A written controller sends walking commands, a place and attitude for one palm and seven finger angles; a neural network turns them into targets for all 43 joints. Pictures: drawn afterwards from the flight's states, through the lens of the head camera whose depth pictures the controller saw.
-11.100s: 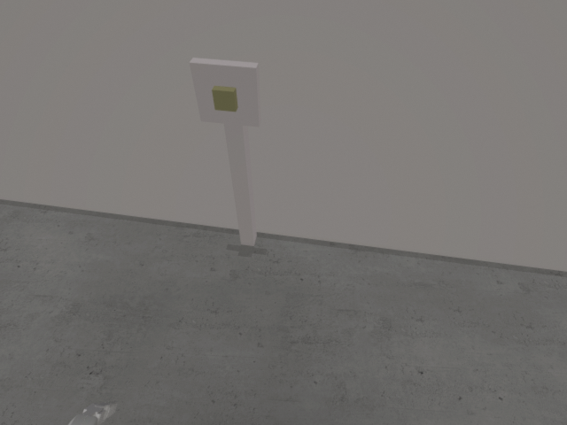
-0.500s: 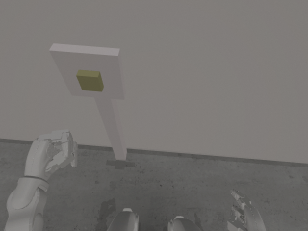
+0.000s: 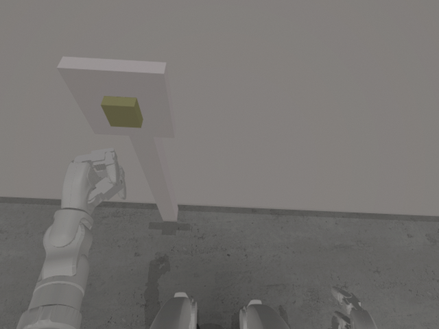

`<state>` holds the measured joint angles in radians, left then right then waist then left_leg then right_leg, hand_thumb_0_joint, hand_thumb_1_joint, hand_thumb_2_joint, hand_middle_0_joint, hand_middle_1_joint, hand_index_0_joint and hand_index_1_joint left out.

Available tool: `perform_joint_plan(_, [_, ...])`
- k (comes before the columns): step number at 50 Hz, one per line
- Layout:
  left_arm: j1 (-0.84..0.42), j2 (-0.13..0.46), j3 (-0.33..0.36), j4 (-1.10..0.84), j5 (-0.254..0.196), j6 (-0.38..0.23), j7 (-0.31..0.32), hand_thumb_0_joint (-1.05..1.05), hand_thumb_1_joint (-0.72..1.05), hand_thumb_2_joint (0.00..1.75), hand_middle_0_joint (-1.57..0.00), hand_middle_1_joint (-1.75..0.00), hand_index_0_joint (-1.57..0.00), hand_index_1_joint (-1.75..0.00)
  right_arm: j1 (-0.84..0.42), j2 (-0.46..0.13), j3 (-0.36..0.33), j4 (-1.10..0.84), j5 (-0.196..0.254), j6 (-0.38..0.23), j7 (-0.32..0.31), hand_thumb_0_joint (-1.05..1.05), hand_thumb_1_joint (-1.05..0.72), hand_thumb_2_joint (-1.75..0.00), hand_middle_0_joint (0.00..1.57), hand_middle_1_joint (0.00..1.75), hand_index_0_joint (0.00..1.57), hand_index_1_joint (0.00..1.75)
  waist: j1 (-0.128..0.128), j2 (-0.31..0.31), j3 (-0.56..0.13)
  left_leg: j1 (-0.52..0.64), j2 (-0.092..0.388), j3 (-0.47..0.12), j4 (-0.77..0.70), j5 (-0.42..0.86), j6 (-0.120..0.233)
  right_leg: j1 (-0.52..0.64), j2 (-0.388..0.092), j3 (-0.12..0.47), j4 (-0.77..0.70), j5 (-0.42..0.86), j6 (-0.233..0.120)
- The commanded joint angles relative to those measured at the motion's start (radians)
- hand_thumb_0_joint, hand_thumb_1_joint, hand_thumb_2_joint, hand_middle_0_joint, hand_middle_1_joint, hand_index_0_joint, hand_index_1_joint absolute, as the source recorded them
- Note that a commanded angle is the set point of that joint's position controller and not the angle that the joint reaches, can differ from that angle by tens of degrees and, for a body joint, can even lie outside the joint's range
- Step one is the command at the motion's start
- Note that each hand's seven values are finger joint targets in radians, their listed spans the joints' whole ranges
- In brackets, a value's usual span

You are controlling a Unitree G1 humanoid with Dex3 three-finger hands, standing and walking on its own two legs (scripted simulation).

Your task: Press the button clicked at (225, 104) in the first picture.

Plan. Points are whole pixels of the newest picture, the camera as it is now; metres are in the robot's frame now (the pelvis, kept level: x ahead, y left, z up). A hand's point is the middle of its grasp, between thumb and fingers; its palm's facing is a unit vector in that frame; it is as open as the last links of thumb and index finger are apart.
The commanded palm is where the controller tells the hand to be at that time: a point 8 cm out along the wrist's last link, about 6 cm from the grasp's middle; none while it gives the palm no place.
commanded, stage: aim a knuckle at the button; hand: left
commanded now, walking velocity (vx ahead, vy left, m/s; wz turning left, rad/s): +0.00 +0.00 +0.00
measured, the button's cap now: (123, 111) +0.51 +0.20 +0.06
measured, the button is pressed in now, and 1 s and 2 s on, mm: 0 0 9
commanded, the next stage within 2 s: press the button with the knuckle in 1.04 s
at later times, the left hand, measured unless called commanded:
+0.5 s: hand (133, 153) +0.43 +0.18 +0.03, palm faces -0.02 -1.00 -0.03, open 3.1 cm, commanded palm +0.40 +0.23 +0.03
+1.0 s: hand (137, 158) +0.42 +0.17 +0.02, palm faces -0.02 -1.00 -0.01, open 3.1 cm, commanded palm +0.40 +0.22 +0.03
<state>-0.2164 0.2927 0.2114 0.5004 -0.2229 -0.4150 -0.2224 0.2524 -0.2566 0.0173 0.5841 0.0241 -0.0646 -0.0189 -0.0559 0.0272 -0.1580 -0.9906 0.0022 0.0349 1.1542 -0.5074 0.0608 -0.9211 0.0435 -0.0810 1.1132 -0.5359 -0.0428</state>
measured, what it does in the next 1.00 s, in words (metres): stands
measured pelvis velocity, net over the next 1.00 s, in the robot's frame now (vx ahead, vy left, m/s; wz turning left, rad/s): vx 0.00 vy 0.00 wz -0.01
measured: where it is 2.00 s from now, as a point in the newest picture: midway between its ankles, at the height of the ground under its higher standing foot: outside the picture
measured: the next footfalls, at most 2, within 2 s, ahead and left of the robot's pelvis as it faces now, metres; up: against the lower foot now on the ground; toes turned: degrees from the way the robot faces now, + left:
none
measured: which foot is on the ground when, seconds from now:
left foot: down 0.00-1.00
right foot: down 0.00-1.00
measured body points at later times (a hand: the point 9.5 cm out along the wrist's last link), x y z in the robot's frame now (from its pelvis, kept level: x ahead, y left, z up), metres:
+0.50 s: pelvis +0.00 +0.01 -0.01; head +0.11 +0.02 +0.43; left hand +0.42 +0.23 +0.03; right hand +0.06 -0.26 -0.12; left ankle +0.02 +0.08 -0.65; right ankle +0.00 -0.10 -0.65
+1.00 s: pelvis +0.00 +0.00 -0.01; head +0.11 +0.02 +0.43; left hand +0.41 +0.22 +0.03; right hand +0.09 -0.26 -0.12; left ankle +0.02 +0.08 -0.65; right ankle +0.00 -0.10 -0.65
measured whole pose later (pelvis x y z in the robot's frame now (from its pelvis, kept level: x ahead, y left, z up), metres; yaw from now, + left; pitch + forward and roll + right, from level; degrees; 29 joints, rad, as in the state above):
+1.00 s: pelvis +0.00 +0.00 -0.01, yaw +0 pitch +22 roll -3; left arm -0.52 0.30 0.23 0.86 -0.17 -0.49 -0.19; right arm 0.27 -0.26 0.01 0.60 0.02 0.06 0.01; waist -0.09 0.02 -0.16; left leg -1.05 0.00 0.04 1.17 -0.51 0.07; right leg -0.98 0.05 -0.08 1.13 -0.53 -0.04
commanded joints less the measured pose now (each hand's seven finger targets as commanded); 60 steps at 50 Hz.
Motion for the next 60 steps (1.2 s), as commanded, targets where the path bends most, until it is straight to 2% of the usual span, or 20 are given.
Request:
perform_joint_plan(1, [-0.289,0.129,0.019,-0.143,0.001,-0.072,-0.003,0.0,0.9,0.9,-1.3,-1.5,-1.3,-1.5,0.055,-0.161,-0.064,-0.094,0.0,-0.022,-0.004,0.0,-0.9,-0.9,0.2,0.3,0.2,0.3,-0.014,0.046,-0.369,0.36,0.027,-0.114,-0.137,0.398,-0.048,0.085,-0.006,0.051,-0.121,0.339,0.014])
perform_joint_plan(3, [-0.329,0.1,-0.007,-0.099,0.004,-0.062,-0.003,0.0,0.9,0.9,-1.3,-1.5,-1.3,-1.5,0.061,-0.163,-0.065,-0.089,0.0,-0.011,-0.002,0.0,-0.9,-0.9,0.2,0.3,0.2,0.3,-0.031,0.024,-0.346,0.355,0.028,-0.117,-0.136,0.377,-0.047,0.059,-0.007,0.048,-0.127,0.322,0.017])
perform_joint_plan(6, [-0.416,0.152,0.037,0.003,0.019,-0.058,0.009,0.0,0.9,0.9,-1.3,-1.5,-1.3,-1.5,0.073,-0.17,-0.063,-0.076,-0.001,0.009,-0.002,0.0,-0.9,-0.9,0.2,0.3,0.2,0.3,-0.036,-0.013,-0.297,0.298,0.024,-0.117,-0.132,0.308,-0.042,0.038,-0.006,0.051,-0.128,0.277,0.016])
perform_joint_plan(11, [-0.556,0.212,0.083,-0.02,0.038,-0.115,0.039,0.0,0.9,0.9,-1.3,-1.5,-1.3,-1.5,0.08,-0.165,-0.061,-0.076,-0.011,0.025,0.0,0.0,-0.9,-0.9,0.2,0.3,0.2,0.3,-0.014,0.089,-0.423,0.379,0.025,-0.126,-0.12,0.372,-0.055,0.025,-0.005,0.054,-0.096,0.295,0.007])
perform_joint_plan(12, [-0.594,0.183,0.053,-0.012,0.04,-0.124,0.041,0.0,0.9,0.9,-1.3,-1.5,-1.3,-1.5,0.082,-0.161,-0.058,-0.069,-0.012,0.027,0.003,0.0,-0.9,-0.9,0.2,0.3,0.2,0.3,-0.026,0.107,-0.426,0.396,0.025,-0.129,-0.117,0.376,-0.057,0.008,-0.004,0.052,-0.097,0.292,0.008])
perform_joint_plan(14, [-0.635,0.19,0.058,0.04,0.045,-0.134,0.044,0.0,0.9,0.9,-1.3,-1.5,-1.3,-1.5,0.09,-0.164,-0.058,-0.053,-0.016,0.032,0.005,0.0,-0.9,-0.9,0.2,0.3,0.2,0.3,-0.04,0.09,-0.422,0.382,0.027,-0.131,-0.107,0.355,-0.055,-0.001,-0.002,0.053,-0.099,0.278,0.01])
perform_joint_plan(15, [-0.634,0.221,0.088,0.086,0.045,-0.132,0.046,0.0,0.9,0.9,-1.3,-1.5,-1.3,-1.5,0.103,-0.171,-0.059,-0.048,-0.017,0.038,0.004,0.0,-0.9,-0.9,0.2,0.3,0.2,0.3,-0.044,0.046,-0.414,0.349,0.025,-0.133,-0.103,0.348,-0.05,0.009,0.001,0.052,-0.095,0.28,0.01])
perform_joint_plan(17, [-0.676,0.197,0.059,0.154,0.061,-0.126,0.041,0.0,0.9,0.9,-1.3,-1.5,-1.3,-1.5,0.109,-0.172,-0.059,-0.038,-0.016,0.049,0.006,0.0,-0.9,-0.9,0.2,0.3,0.2,0.3,-0.057,0.065,-0.395,0.339,0.026,-0.135,-0.102,0.334,-0.051,-0.026,-0.001,0.05,-0.092,0.266,0.011])
perform_joint_plan(21, [-0.567,0.213,0.092,0.186,0.05,-0.1,0.019,0.0,0.9,0.9,-1.3,-1.5,-1.3,-1.5,0.125,-0.178,-0.064,-0.063,-0.015,0.073,0.016,0.0,-0.9,-0.9,0.2,0.3,0.2,0.3,-0.014,0.061,-0.463,0.352,0.022,-0.119,-0.108,0.409,-0.05,0.05,0.0,0.051,-0.094,0.334,0.006])
perform_joint_plan(22, [-0.552,0.188,0.068,0.172,0.044,-0.095,0.012,0.0,0.9,0.9,-1.3,-1.5,-1.3,-1.5,0.126,-0.175,-0.064,-0.072,-0.012,0.08,0.02,0.0,-0.9,-0.9,0.2,0.3,0.2,0.3,-0.019,0.056,-0.466,0.353,0.022,-0.115,-0.11,0.418,-0.048,0.06,0.002,0.052,-0.099,0.345,0.008])
perform_joint_plan(24, [-0.554,0.204,0.083,0.162,0.037,-0.095,0.009,0.0,0.9,0.9,-1.3,-1.5,-1.3,-1.5,0.125,-0.174,-0.063,-0.075,-0.009,0.09,0.022,0.0,-0.9,-0.9,0.2,0.3,0.2,0.3,-0.02,0.03,-0.432,0.324,0.022,-0.109,-0.114,0.393,-0.044,0.073,0.002,0.055,-0.109,0.34,0.01])
perform_joint_plan(25, [-0.562,0.201,0.082,0.169,0.035,-0.1,0.012,0.0,0.9,0.9,-1.3,-1.5,-1.3,-1.5,0.127,-0.174,-0.064,-0.074,-0.009,0.093,0.021,0.0,-0.9,-0.9,0.2,0.3,0.2,0.3,-0.033,-0.003,-0.416,0.299,0.021,-0.11,-0.111,0.381,-0.038,0.077,0.004,0.056,-0.11,0.34,0.011])
perform_joint_plan(31, [-0.62,0.276,0.144,0.101,0.044,-0.162,0.04,0.0,0.9,0.9,-1.3,-1.5,-1.3,-1.5,0.12,-0.166,-0.062,-0.067,-0.014,0.095,0.013,0.0,-0.9,-0.9,0.2,0.3,0.2,0.3,-0.029,0.027,-0.421,0.27,0.016,-0.089,-0.104,0.338,-0.032,0.108,0.001,0.082,-0.113,0.337,0.017])
perform_joint_plan(37, [-0.641,0.192,0.046,0.117,0.046,-0.164,0.003,0.0,0.9,0.9,-1.3,-1.5,-1.3,-1.5,0.119,-0.164,-0.062,-0.048,-0.01,0.091,0.011,0.0,-0.9,-0.9,0.2,0.3,0.2,0.3,-0.054,0.112,-0.419,0.365,0.025,-0.109,-0.113,0.356,-0.043,0.032,0.003,0.067,-0.122,0.311,0.011])
perform_joint_plan(43, [-0.626,0.173,0.045,0.196,0.027,-0.111,-0.005,0.0,0.9,0.9,-1.3,-1.5,-1.3,-1.5,0.12,-0.174,-0.064,-0.051,-0.005,0.098,0.011,0.0,-0.9,-0.9,0.2,0.3,0.2,0.3,-0.056,0.03,-0.366,0.32,0.021,-0.117,-0.12,0.323,-0.037,0.028,0.001,0.056,-0.131,0.292,0.013])
perform_joint_plan(47, [-0.645,0.181,0.06,0.144,0.043,-0.14,0.036,0.0,0.9,0.9,-1.3,-1.5,-1.3,-1.5,0.109,-0.167,-0.064,-0.064,-0.011,0.098,0.015,0.0,-0.9,-0.9,0.2,0.3,0.2,0.3,-0.04,0.062,-0.408,0.349,0.021,-0.117,-0.112,0.362,-0.042,0.017,-0.001,0.056,-0.109,0.31,0.011])
perform_joint_plan(51, [-0.664,0.218,0.087,0.11,0.062,-0.173,0.068,0.0,0.9,0.9,-1.3,-1.5,-1.3,-1.5,0.106,-0.165,-0.062,-0.065,-0.019,0.097,0.019,0.0,-0.9,-0.9,0.2,0.3,0.2,0.3,-0.037,0.061,-0.447,0.349,0.018,-0.111,-0.101,0.38,-0.042,0.045,0.001,0.065,-0.099,0.333,0.013])
perform_joint_plan(53, [-0.61,0.233,0.105,0.133,0.064,-0.166,0.068,0.0,0.9,0.9,-1.3,-1.5,-1.3,-1.5,0.108,-0.164,-0.062,-0.07,-0.017,0.101,0.02,0.0,-0.9,-0.9,0.2,0.3,0.2,0.3,-0.026,0.038,-0.451,0.321,0.015,-0.099,-0.098,0.381,-0.039,0.086,0.002,0.072,-0.103,0.357,0.016])
perform_joint_plan(57, [-0.627,0.225,0.083,0.18,0.064,-0.136,0.043,0.0,0.9,0.9,-1.3,-1.5,-1.3,-1.5,0.109,-0.164,-0.057,-0.067,-0.011,0.11,0.016,0.0,-0.9,-0.9,0.2,0.3,0.2,0.3,-0.044,0.027,-0.399,0.276,0.013,-0.093,-0.104,0.346,-0.035,0.093,0.0,0.076,-0.115,0.349,0.018])
perform_joint_plan(60, [-0.689,0.189,0.047,0.132,0.049,-0.136,0.024,0.0,0.9,0.9,-1.3,-1.5,-1.3,-1.5,0.112,-0.162,-0.06,-0.067,-0.009,0.107,0.012,0.0,-0.9,-0.9,0.2,0.3,0.2,0.3,-0.063,0.054,-0.44,0.33,0.018,-0.104,-0.099,0.37,-0.034,0.069,0.001,0.073,-0.117,0.353,0.015])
